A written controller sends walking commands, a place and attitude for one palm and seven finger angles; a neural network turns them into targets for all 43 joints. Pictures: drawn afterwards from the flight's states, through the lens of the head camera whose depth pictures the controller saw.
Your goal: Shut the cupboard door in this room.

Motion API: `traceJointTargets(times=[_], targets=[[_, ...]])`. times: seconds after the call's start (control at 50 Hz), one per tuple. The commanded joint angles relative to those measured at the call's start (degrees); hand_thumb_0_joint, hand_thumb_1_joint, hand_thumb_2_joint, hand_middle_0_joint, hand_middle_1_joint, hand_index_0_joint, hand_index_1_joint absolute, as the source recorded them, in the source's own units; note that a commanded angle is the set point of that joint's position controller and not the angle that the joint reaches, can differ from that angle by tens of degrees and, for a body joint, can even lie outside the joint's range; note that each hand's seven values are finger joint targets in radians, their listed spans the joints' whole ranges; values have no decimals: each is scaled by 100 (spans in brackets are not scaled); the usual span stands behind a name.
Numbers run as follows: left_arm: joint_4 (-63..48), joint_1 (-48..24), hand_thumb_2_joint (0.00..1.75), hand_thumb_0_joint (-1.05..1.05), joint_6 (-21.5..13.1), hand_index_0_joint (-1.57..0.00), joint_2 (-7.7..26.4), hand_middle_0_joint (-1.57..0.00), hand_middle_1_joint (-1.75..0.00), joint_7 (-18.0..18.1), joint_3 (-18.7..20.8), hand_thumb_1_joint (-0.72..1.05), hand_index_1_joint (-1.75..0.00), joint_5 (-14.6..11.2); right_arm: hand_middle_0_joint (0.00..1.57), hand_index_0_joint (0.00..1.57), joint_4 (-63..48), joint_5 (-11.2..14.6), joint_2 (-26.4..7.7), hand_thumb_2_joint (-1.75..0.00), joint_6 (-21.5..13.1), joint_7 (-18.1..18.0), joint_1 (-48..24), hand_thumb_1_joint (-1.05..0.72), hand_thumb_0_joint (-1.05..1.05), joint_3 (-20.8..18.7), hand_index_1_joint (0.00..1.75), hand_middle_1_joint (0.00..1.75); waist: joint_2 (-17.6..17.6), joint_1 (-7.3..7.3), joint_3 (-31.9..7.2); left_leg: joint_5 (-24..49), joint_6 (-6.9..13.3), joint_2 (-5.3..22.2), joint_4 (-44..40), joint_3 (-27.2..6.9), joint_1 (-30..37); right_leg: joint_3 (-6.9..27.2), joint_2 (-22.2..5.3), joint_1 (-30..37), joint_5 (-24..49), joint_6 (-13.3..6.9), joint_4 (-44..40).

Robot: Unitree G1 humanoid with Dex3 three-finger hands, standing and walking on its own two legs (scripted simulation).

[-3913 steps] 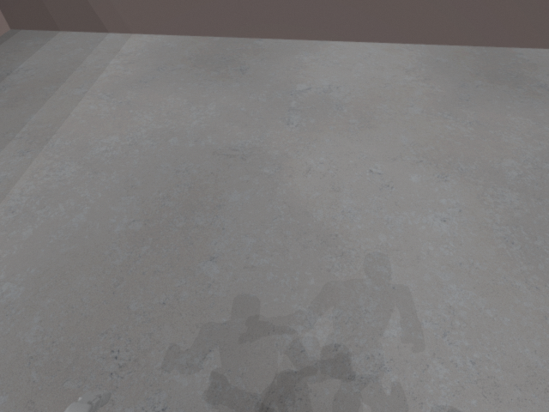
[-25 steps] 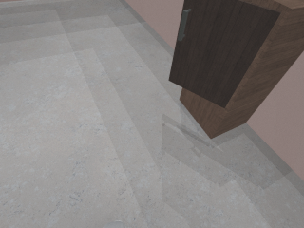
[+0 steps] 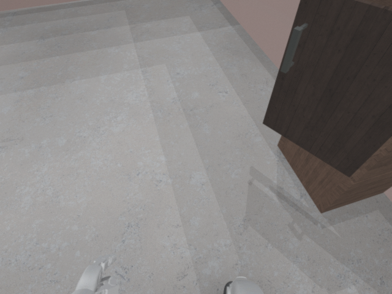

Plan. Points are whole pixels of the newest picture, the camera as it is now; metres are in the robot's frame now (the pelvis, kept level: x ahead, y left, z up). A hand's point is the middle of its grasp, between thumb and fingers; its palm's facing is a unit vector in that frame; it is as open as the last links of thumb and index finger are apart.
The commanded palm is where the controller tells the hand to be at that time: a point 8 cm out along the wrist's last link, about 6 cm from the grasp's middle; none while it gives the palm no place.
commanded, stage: walk to a spot facing it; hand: left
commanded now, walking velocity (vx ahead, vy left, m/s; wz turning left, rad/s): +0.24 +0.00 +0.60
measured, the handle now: (294, 48) +0.83 -0.32 +0.02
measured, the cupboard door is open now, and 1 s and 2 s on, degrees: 28 28 28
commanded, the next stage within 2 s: turn to face it in 0.34 s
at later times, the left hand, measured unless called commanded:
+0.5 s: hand out of the picture +0.08 +0.18 -0.19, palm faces +0.37 -0.90 -0.22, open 7.3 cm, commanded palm none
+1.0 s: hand (122, 233) +0.28 +0.21 -0.17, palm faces +0.12 -0.96 -0.25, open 7.4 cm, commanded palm none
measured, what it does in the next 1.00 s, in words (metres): walks ahead: right foot, then left foot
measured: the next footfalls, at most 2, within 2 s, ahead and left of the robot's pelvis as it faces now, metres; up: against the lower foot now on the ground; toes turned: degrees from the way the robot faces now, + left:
right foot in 0.04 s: +0.15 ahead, -0.13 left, +0.00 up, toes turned -2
left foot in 0.50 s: +0.25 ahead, +0.11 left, +0.00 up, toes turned +25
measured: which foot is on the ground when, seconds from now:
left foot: down 0.00-0.04, up 0.06-0.48, down 0.50-0.98, up 1.00-1.00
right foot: up 0.00-0.02, down 0.04-0.50, up 0.52-0.94, down 0.96-1.00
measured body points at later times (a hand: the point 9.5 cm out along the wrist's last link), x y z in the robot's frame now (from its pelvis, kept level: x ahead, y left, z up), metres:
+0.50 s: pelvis +0.17 +0.00 -0.02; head +0.23 +0.04 +0.43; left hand +0.06 +0.22 -0.17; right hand +0.41 -0.19 -0.13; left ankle +0.21 +0.09 -0.74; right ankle +0.11 -0.13 -0.73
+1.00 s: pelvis +0.23 +0.00 -0.01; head +0.27 -0.01 +0.43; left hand +0.28 +0.26 -0.15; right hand +0.32 -0.26 -0.16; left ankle +0.21 +0.10 -0.73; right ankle +0.23 -0.11 -0.74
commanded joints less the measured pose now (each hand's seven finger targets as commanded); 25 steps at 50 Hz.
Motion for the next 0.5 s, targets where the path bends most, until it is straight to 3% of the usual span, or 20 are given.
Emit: traceJointTargets(times=[0.0, 0.02, 0.04, 0.06, 0.08, 0.1, 0.12, 0.16, 0.2, 0.26, 0.34, 0.4, 0.42, 0.44, 0.46, 0.48], targets=[[99, 1923, 90, 0, -263, -20, 1256, -20, -30, 139, 378, 90, -30, 62, 20, 20, -375, 150, -797, -90, -83, 32, 1, -90, 0, -233, 30, 30, -1086, 964, -1072, 572, 262, 329, 2305, -100, -2276, 1131, -957, 3826, -355, -426, -1361], [114, 2275, 90, 0, -243, -20, 1734, -20, -30, 196, 458, 90, -30, 71, 20, 20, -559, 166, -567, -90, -72, 19, 250, -90, 0, -197, 30, 30, -2216, 914, -1501, -1472, 65, -267, 4145, 265, -2976, 2973, -2362, 4094, -572, -933, -2055], [64, 1941, 90, 0, -194, -20, 1454, -20, -30, 248, 410, 90, -30, 9, 20, 20, -575, 106, -750, -90, -17, 26, 35, -90, 0, -248, 30, 30, -1587, 797, -922, -1356, 96, 192, 4957, 16, -3278, 2907, -2396, 3494, -1152, -1096, -2229], [-66, 1436, 90, 0, -198, -20, 1087, -20, -30, 277, 341, 90, -30, 14, 20, 20, -531, 91, -715, -90, 13, 41, -60, -90, 0, -244, 30, 30, -1368, 582, -552, -700, 65, 481, 5253, -83, -3346, 2521, -2200, 2864, -1402, -1007, -2353], [-139, 1158, 90, 0, -185, -20, 887, -20, -30, 298, 277, 90, -30, 6, 20, 20, -532, 79, -674, -90, 51, 58, -320, -90, 0, -219, 30, 30, -1184, 490, -362, -385, -25, 626, 5354, -27, -3280, 2032, -2044, 2361, -892, -1005, -2315], [-154, 1014, 90, 0, -202, -20, 672, -20, -30, 305, 201, 90, -30, -15, 20, 20, -517, 72, -639, -90, 111, 87, -498, -90, 0, -208, 30, 30, -866, 380, -325, -168, -94, 725, 5240, -2, -3081, 1189, -1797, 2073, 61, -938, -2171], [-138, 988, 90, 0, -227, -20, 564, -20, -30, 314, 168, 90, -30, -19, 20, 20, -516, 78, -552, -90, 151, 122, -489, -90, 0, -190, 30, 30, -806, 302, -407, -126, -137, 766, 5018, 82, -2960, 594, -1699, 2083, 1047, -912, -2014], [-68, 1231, 90, 0, -287, -20, 553, -20, -30, 328, 144, 90, -30, -4, 20, 20, -571, 69, -414, -90, 237, 162, -544, -90, 0, -130, 30, 30, -774, 277, -594, -155, -252, 732, 4538, 274, -3004, -55, -1619, 2399, 2744, -893, -1716], [58, 1429, 90, 0, -293, -20, 569, -20, -30, 349, 120, 90, -30, -13, 20, 20, -658, 65, -350, -90, 315, 197, -741, -90, 0, -100, 30, 30, -873, 290, -623, -20, -308, 704, 4182, 468, -3062, -394, -1577, 2596, 3452, -845, -1639], [102, 1550, 90, 0, -273, -20, 606, -20, -30, 362, 120, 90, -30, -20, 20, 20, -826, 57, -286, -90, 369, 255, -1038, -90, 0, -51, 30, 30, -791, 266, -539, 318, -313, 651, 3479, 730, -3068, -800, -1481, 2754, 3836, -720, -1559], [92, 1612, 90, 0, -205, -20, 834, -20, -30, 362, 146, 90, -30, 2, 20, 20, -1106, 66, -389, -90, 383, 304, -1486, -90, 0, -7, 30, 30, -913, 345, -360, 317, -224, 526, 2399, 1003, -2784, -999, -1567, 2861, 3980, -722, -1269], [-37, 1489, 90, 0, -162, -20, 1125, -20, -30, 360, 234, 90, -30, -5, 20, 20, -1193, 59, -615, -90, 352, 278, -1278, -90, 0, -50, 30, 30, -942, 197, -523, 376, -62, 306, 1744, 1157, -1964, -1133, -1718, 2755, 4294, -698, -593], [-39, 1459, 90, 0, -150, -20, 1133, -20, -30, 354, 234, 90, -30, -13, 20, 20, -1122, 45, -764, -90, 329, 263, -941, -90, 0, -77, 30, 30, -819, 36, -707, 745, -4, 229, 1280, 1113, -1293, -1232, -1596, 2510, 3991, -578, -79], [-64, 1436, 90, 0, -143, -20, 1100, -20, -30, 358, 202, 90, -30, -50, 20, 20, -979, 11, -993, -90, 273, 224, -366, -90, 0, -129, 30, 30, -340, -250, -1084, 2236, 141, 473, 743, 822, -103, -1341, -1367, 1862, 3019, -358, 856], [-158, 1698, 90, 0, -101, -20, 717, -20, -30, 341, 102, 90, -30, -147, 20, 20, -890, -49, -1629, -90, 186, 156, 131, -90, 0, -250, 30, 30, 1255, -349, -1665, 5164, 916, 2170, 703, -1205, 1314, -1333, -439, 234, -883, 76, 2336], [-214, 1673, 90, 0, -24, -20, 531, -20, -30, 402, -48, 90, -30, -156, 20, 20, -837, 78, -1933, -90, 217, 35, 309, -90, 0, -257, 30, 30, 1475, -385, -2121, 6741, 1515, 2967, 468, -1837, 1361, -340, -63, 57, -3191, 42, 3258]])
